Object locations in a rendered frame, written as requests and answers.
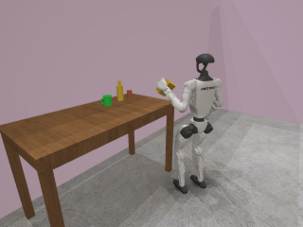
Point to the left robot forearm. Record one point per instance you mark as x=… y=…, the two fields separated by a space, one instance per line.
x=175 y=102

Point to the left robot upper arm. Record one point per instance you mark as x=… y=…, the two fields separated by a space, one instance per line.
x=188 y=86

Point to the right robot forearm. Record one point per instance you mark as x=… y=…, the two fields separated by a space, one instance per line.
x=213 y=108

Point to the robot head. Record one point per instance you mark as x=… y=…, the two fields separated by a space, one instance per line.
x=205 y=59

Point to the table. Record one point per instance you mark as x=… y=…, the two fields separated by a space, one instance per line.
x=50 y=140

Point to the robot left hand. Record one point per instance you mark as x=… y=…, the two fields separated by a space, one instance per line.
x=161 y=85

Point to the sponge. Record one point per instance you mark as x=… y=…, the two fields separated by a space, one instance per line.
x=170 y=85

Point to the left robot foot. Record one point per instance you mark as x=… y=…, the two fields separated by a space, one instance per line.
x=182 y=188

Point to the robot right hand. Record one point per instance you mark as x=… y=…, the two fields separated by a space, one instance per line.
x=206 y=117

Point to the right robot upper arm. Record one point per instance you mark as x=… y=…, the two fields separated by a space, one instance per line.
x=218 y=94

